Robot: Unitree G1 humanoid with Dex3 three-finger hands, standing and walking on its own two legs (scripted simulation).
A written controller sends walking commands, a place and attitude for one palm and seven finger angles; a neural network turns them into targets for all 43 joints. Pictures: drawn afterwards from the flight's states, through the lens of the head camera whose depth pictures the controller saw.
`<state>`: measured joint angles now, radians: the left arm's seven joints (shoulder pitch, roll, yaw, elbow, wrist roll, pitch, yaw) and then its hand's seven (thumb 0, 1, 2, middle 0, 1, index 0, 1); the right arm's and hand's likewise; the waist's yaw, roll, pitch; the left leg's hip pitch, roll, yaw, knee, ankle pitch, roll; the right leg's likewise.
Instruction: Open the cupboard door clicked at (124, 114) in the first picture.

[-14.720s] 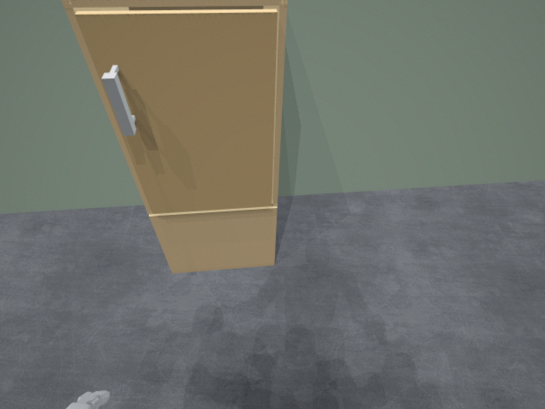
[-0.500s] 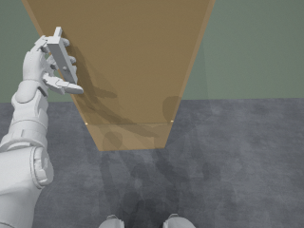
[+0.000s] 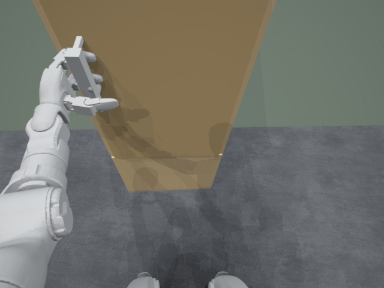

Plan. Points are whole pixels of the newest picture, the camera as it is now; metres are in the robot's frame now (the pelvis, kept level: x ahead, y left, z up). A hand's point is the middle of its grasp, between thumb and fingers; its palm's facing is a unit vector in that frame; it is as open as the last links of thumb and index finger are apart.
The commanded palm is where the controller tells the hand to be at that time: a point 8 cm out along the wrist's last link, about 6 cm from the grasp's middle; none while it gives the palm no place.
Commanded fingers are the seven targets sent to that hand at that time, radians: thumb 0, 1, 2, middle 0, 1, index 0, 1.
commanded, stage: close the thumb around the handle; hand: left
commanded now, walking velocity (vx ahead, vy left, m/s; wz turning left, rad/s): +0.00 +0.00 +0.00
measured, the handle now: (87, 74) +0.54 +0.19 +0.11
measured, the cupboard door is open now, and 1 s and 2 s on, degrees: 0 14 42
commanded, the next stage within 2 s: pull the door open along its arc in 0.44 s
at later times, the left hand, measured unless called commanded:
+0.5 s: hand (96, 89) +0.49 +0.17 +0.11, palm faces +0.00 -1.00 +0.00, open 5.7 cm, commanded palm +0.47 +0.22 +0.11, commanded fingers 0.00 0.90 0.90 -0.40 -1.35 -0.40 -1.35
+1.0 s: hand (101, 123) +0.41 +0.15 +0.11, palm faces -0.01 -1.00 +0.03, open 6.1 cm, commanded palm +0.36 +0.19 +0.11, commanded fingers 0.00 0.90 0.90 -0.40 -1.35 -0.40 -1.35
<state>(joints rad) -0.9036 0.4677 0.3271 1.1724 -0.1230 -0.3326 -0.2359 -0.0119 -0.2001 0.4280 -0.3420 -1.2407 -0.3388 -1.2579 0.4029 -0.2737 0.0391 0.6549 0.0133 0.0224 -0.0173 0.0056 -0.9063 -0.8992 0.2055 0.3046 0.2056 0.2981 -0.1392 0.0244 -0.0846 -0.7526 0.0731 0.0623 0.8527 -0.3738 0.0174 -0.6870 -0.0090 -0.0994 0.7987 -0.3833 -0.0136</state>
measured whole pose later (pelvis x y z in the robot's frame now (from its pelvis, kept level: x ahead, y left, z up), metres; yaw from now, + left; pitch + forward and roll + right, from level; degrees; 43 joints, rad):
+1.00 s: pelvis +0.02 -0.01 +0.02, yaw -2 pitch +10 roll -1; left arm -0.35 0.24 0.23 0.59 -0.23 -0.28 -0.17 0.02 0.67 0.71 -0.37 -1.35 -0.37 -1.35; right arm 0.36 -0.26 0.01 0.58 0.04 0.02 0.00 0.01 -0.91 -0.90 0.20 0.30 0.20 0.30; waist -0.06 0.04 -0.11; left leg -0.53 0.07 0.10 0.73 -0.37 0.01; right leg -0.50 0.00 -0.06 0.71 -0.38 -0.02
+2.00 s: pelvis +0.01 -0.05 +0.02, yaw +3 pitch +0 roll +1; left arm 0.25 -0.07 -0.24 -0.12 0.04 -0.08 0.49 0.01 0.00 0.51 -0.34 -1.25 -0.34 -1.26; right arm 0.19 -0.20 0.02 0.57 -0.04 0.06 -0.01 0.01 -0.91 -0.90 0.20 0.30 0.20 0.30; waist 0.01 0.05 -0.05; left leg -0.34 0.06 0.01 0.65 -0.31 -0.04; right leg -0.29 0.00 -0.14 0.67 -0.39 -0.07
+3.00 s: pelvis -0.01 -0.01 +0.02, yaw +1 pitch +0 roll +0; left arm 0.22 0.06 -0.24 -0.14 -0.04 -0.08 0.08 -0.01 -0.50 0.30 -0.15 -0.33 -0.15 -0.31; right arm 0.23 -0.20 0.07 0.50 0.01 -0.04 0.00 0.01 -0.91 -0.90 0.20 0.30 0.20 0.30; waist 0.01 0.02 -0.03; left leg -0.39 0.03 0.06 0.71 -0.32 0.01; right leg -0.35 -0.04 -0.09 0.72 -0.38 -0.02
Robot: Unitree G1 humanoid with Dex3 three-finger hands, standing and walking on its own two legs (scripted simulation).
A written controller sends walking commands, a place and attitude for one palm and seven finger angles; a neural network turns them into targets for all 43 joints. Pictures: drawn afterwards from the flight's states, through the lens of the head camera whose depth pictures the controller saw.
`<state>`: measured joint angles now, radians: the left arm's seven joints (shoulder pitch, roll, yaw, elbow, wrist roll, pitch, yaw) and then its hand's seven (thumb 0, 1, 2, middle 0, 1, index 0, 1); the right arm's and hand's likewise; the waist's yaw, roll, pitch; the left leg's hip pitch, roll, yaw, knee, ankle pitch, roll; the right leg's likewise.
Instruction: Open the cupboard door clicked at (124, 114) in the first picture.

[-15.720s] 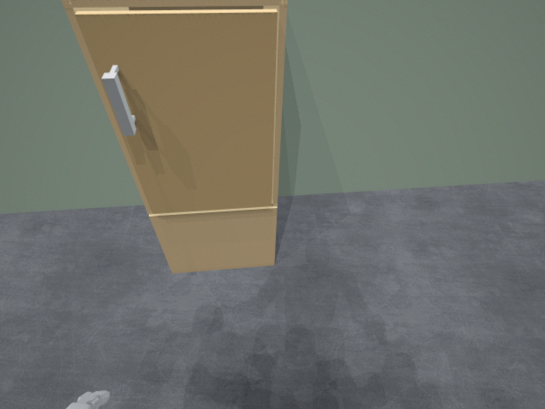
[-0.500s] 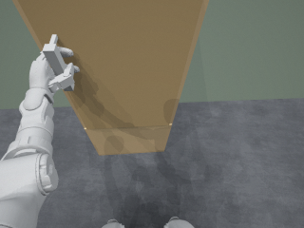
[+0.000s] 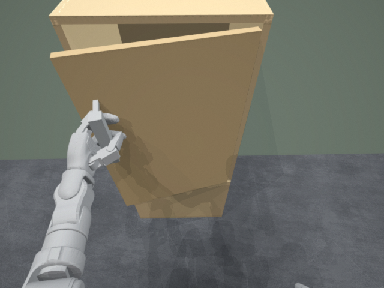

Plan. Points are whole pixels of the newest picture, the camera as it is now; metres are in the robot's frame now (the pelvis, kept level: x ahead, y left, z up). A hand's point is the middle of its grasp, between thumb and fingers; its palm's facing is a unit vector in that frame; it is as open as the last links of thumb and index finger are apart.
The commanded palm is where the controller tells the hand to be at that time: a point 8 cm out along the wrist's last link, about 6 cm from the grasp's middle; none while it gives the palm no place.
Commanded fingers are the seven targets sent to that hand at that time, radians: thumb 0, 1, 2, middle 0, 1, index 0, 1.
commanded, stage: pull the door open along its arc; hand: left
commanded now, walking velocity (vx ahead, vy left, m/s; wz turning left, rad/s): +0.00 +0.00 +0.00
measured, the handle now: (105, 132) +0.43 +0.19 +0.09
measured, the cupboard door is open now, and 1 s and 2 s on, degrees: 14 42 42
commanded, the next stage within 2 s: open thumb and fingers to let go in 0.48 s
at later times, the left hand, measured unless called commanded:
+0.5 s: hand (160, 206) +0.25 +0.06 +0.10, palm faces +0.37 -0.93 +0.00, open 6.2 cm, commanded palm +0.19 +0.09 +0.09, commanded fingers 0.00 0.90 0.90 -0.40 -1.35 -0.40 -1.35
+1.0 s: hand (157, 211) +0.24 +0.06 +0.10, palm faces +0.41 -0.91 +0.01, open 10.6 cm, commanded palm +0.19 +0.10 +0.09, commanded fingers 0.00 -0.50 0.30 -0.30 -1.20 -0.30 -1.20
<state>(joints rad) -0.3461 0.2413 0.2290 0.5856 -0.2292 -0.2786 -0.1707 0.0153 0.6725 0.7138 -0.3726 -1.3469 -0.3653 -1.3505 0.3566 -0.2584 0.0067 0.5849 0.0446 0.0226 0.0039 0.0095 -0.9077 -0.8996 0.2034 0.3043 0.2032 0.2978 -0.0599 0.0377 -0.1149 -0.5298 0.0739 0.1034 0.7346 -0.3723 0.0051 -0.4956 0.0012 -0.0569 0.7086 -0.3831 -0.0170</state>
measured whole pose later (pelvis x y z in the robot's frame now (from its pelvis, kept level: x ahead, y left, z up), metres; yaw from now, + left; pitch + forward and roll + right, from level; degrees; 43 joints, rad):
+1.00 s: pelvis -0.01 -0.04 +0.01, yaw +5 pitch +0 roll +1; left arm 0.25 -0.07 -0.24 -0.12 0.04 -0.08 0.49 0.01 0.00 0.51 -0.34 -1.25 -0.34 -1.26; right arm 0.19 -0.20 0.02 0.57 -0.04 0.06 -0.01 0.01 -0.91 -0.90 0.20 0.30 0.20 0.30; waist 0.01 0.05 -0.05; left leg -0.34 0.06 0.01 0.65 -0.31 -0.04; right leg -0.29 0.00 -0.14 0.67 -0.39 -0.07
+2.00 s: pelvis -0.03 +0.00 +0.00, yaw +3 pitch +0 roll +0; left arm 0.22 0.06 -0.24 -0.14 -0.04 -0.08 0.08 -0.01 -0.50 0.30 -0.15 -0.33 -0.15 -0.31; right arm 0.23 -0.20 0.07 0.50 0.01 -0.04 0.00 0.01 -0.91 -0.90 0.20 0.30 0.20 0.30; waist 0.01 0.02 -0.03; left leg -0.39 0.03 0.06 0.71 -0.32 0.01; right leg -0.35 -0.04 -0.09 0.72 -0.38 -0.02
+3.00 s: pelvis -0.02 -0.01 -0.01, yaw +4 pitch +3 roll -1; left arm 0.57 0.23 0.06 -0.37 -0.24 -0.19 -0.20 -0.01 -0.50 0.30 -0.16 -0.30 -0.15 -0.30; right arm 0.26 -0.22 0.04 0.50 0.04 -0.18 -0.06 0.01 -0.91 -0.90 0.20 0.30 0.20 0.30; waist 0.03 0.05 -0.07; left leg -0.49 0.05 0.01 0.83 -0.39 -0.01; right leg -0.42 -0.02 -0.13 0.80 -0.43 -0.03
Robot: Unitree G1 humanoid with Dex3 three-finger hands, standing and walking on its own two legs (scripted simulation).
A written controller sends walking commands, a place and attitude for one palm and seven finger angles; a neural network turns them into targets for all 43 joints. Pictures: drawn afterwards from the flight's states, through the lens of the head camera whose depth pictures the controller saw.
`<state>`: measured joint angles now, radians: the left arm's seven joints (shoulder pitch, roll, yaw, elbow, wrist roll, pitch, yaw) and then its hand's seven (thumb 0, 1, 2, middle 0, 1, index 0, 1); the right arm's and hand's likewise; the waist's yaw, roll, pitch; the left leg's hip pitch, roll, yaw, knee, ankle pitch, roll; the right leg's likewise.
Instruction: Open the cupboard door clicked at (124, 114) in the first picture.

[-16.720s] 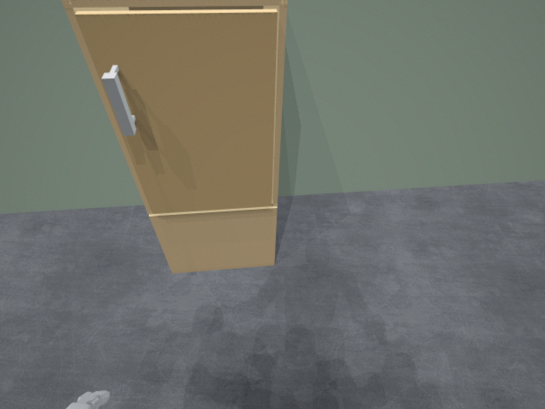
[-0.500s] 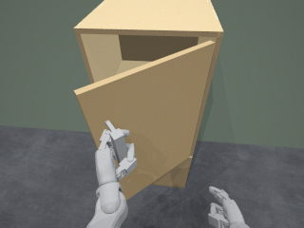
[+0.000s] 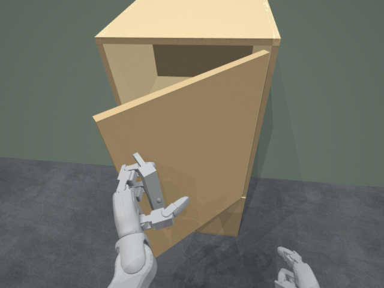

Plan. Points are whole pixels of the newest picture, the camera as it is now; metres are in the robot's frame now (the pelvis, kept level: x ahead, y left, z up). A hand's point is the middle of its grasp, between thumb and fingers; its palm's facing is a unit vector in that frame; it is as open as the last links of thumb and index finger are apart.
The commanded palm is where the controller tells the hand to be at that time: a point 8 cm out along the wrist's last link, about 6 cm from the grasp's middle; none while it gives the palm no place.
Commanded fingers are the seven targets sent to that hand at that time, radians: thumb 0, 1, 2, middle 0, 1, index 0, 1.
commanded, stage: open thumb and fingers to let go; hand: left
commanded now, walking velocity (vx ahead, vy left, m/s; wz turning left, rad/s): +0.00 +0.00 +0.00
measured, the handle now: (148, 184) +0.30 +0.11 +0.09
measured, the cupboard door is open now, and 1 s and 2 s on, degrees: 42 42 42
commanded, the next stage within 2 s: slide the hand sideways off the handle in 0.40 s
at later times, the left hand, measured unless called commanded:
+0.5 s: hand (158, 197) +0.27 +0.09 +0.09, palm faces +0.27 -0.96 +0.00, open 15.0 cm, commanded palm +0.23 +0.12 +0.09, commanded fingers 0.00 -0.50 0.30 -0.15 -0.30 -0.15 -0.30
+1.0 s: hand (153, 217) +0.23 +0.09 +0.09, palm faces -0.13 -0.99 +0.00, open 16.3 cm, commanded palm +0.20 +0.15 +0.09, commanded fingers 0.00 -0.50 0.30 -0.15 -0.30 -0.15 -0.30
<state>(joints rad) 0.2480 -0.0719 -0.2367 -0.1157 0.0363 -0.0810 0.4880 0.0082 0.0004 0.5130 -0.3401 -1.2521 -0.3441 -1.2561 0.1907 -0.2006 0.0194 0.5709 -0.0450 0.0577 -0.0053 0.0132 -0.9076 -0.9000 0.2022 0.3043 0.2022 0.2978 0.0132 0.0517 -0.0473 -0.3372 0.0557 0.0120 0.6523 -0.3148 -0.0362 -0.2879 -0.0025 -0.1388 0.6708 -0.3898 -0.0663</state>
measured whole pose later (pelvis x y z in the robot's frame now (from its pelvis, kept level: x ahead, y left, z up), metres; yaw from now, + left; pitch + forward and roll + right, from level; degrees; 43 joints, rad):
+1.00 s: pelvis -0.02 +0.04 +0.00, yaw -2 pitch +0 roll +0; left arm 0.22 0.06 -0.24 -0.14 -0.04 -0.08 0.08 -0.01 -0.50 0.30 -0.15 -0.33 -0.15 -0.31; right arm 0.23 -0.20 0.07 0.50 0.01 -0.04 0.00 0.01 -0.91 -0.90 0.20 0.30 0.20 0.30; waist 0.01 0.02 -0.03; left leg -0.39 0.03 0.06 0.71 -0.32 0.01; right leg -0.35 -0.04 -0.09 0.72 -0.38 -0.02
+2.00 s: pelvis -0.01 +0.03 -0.02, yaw +0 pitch +3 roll -1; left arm 0.57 0.23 0.06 -0.37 -0.24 -0.19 -0.20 -0.01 -0.50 0.30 -0.16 -0.30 -0.15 -0.30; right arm 0.26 -0.22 0.04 0.50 0.04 -0.18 -0.06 0.01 -0.91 -0.90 0.20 0.30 0.20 0.30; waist 0.03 0.05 -0.07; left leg -0.49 0.05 0.01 0.83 -0.39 -0.01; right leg -0.42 -0.02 -0.13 0.80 -0.43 -0.03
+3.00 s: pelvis +0.03 +0.05 +0.02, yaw -3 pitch -4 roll +0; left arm 0.49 0.35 0.30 -0.42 -0.06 -0.05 0.13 0.00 0.60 0.77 -0.20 -0.30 -0.20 -0.30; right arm 0.19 -0.23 0.04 0.63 0.00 -0.09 -0.07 0.01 -0.90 -0.90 0.21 0.30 0.21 0.30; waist 0.08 0.05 0.02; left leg -0.09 0.02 0.08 0.41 -0.25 0.01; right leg -0.03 -0.02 -0.07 0.37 -0.26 0.00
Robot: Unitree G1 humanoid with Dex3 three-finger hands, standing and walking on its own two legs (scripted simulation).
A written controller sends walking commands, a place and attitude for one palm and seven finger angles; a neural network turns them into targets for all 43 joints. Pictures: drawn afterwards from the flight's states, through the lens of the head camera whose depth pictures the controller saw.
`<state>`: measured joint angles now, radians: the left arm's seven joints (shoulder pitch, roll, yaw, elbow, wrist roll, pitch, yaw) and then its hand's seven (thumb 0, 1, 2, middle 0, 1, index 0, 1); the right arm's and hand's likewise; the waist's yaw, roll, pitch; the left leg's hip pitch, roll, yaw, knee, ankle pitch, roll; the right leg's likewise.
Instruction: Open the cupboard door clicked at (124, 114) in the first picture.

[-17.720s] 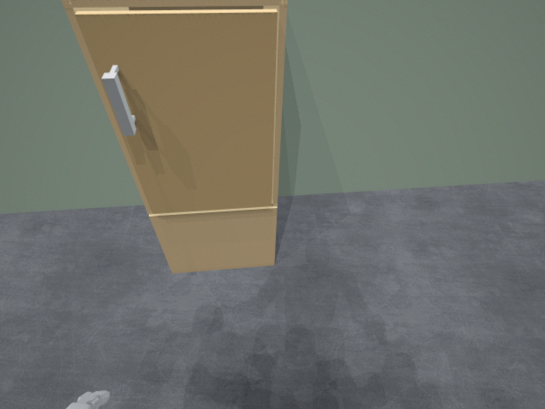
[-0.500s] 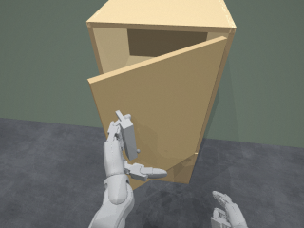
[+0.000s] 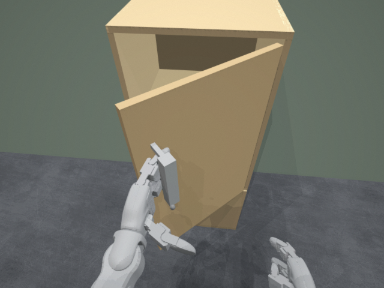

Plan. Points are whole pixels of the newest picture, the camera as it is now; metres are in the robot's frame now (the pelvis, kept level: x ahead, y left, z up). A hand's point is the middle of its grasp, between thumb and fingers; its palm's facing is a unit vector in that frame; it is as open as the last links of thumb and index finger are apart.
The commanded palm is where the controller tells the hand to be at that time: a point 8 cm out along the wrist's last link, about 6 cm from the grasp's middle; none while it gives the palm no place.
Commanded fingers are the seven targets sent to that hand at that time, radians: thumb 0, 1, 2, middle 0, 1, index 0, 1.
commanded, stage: slide the hand sideways off the handle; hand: left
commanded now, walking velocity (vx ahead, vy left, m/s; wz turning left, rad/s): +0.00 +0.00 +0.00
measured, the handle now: (163, 174) +0.32 +0.09 +0.09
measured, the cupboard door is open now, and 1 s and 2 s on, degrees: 42 42 42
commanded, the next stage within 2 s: draw the hand back to the body in 0.70 s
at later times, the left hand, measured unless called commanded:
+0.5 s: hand (142, 230) +0.20 +0.11 +0.09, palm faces -0.02 -1.00 -0.05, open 16.3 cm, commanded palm +0.17 +0.17 +0.09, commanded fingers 0.00 -0.50 0.30 -0.15 -0.30 -0.15 -0.30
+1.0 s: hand (115, 236) +0.19 +0.15 +0.10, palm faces -0.03 -1.00 -0.07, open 16.3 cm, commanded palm +0.16 +0.21 +0.11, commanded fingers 0.00 -0.50 0.30 -0.15 -0.30 -0.15 -0.30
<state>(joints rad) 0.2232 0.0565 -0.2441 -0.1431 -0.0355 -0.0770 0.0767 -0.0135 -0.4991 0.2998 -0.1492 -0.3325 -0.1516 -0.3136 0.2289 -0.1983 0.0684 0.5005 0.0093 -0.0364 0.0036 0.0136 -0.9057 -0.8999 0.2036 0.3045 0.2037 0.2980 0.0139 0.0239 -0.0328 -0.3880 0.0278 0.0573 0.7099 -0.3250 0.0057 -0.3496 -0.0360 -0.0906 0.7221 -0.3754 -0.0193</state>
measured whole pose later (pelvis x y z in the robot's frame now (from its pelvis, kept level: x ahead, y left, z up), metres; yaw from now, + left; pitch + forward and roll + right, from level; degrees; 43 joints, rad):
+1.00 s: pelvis +0.01 -0.01 -0.01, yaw +1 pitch +3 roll -1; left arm 0.57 0.23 0.06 -0.37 -0.24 -0.19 -0.20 -0.01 -0.50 0.30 -0.16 -0.30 -0.15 -0.30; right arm 0.26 -0.22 0.04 0.50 0.04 -0.18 -0.06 0.01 -0.91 -0.90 0.20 0.30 0.20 0.30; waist 0.03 0.05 -0.07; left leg -0.49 0.05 0.01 0.83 -0.39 -0.01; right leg -0.42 -0.02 -0.13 0.80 -0.43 -0.03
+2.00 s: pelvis +0.04 +0.01 +0.03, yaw -1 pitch -4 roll +0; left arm 0.49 0.35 0.30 -0.42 -0.06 -0.05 0.13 0.00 0.60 0.77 -0.20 -0.30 -0.20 -0.30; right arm 0.19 -0.23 0.04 0.63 0.00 -0.09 -0.07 0.01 -0.90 -0.90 0.21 0.30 0.21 0.30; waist 0.08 0.05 0.02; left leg -0.09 0.02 0.08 0.41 -0.25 0.01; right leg -0.03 -0.02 -0.07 0.37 -0.26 0.00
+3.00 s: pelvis -0.03 +0.02 +0.02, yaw -3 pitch -1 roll -1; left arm 0.58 0.45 0.41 -0.54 -0.05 -0.15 0.14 0.01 0.89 0.90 -0.22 -0.30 -0.22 -0.30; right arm 0.19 -0.23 -0.01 0.53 0.02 -0.01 -0.09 0.01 -0.91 -0.90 0.20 0.30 0.20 0.30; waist 0.01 -0.01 0.06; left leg -0.31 0.03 0.11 0.50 -0.18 0.04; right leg -0.28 -0.02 -0.04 0.48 -0.18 0.01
